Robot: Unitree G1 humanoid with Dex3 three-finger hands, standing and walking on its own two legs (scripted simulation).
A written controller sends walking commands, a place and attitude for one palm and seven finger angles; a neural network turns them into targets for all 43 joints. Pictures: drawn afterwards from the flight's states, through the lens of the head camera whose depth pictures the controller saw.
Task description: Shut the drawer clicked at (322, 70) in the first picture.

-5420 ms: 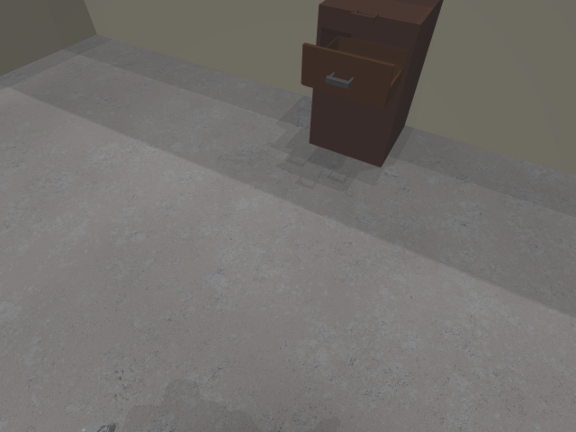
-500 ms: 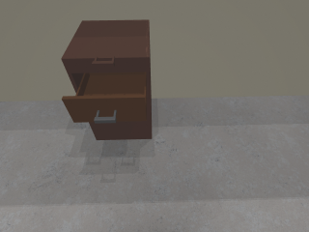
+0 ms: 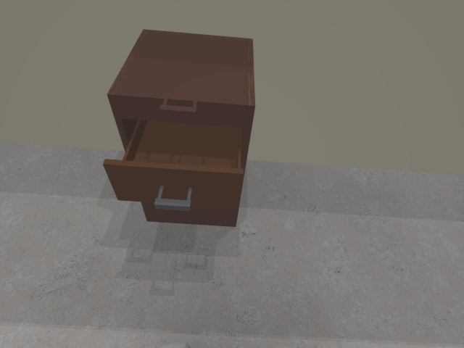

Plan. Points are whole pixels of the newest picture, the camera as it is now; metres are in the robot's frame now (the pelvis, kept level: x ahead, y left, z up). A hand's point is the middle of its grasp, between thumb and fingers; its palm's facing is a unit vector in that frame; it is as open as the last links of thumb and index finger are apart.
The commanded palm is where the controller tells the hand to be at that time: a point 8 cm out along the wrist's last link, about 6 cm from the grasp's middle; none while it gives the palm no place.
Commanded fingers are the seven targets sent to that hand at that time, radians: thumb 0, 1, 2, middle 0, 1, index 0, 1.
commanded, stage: take the last steps up to it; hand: left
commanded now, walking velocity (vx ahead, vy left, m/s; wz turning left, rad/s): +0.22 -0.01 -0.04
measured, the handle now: (174, 197) +0.52 +0.20 -0.21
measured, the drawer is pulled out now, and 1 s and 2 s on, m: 0.19 0.19 0.19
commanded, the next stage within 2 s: come to a stop and stand still in 0.26 s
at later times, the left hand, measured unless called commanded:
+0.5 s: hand (160, 324) +0.18 +0.15 -0.15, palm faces +0.05 -0.97 -0.24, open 7.2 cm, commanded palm none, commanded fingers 0.00 0.90 0.90 -0.20 -0.30 -0.20 -0.30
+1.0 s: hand out of the picture +0.12 +0.16 -0.16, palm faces +0.03 -0.97 -0.26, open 7.4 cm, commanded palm none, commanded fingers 0.00 0.90 0.90 -0.20 -0.30 -0.20 -0.30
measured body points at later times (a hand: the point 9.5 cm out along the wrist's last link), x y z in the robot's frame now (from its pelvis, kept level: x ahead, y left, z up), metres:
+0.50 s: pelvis +0.11 -0.03 +0.01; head +0.13 -0.05 +0.46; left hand +0.18 +0.20 -0.13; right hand +0.09 -0.25 -0.16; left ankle +0.11 +0.09 -0.69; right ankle +0.14 -0.12 -0.73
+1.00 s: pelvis +0.11 -0.02 +0.01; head +0.12 -0.04 +0.46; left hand +0.12 +0.21 -0.14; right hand +0.19 -0.25 -0.15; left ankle +0.16 +0.11 -0.73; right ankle +0.10 -0.12 -0.73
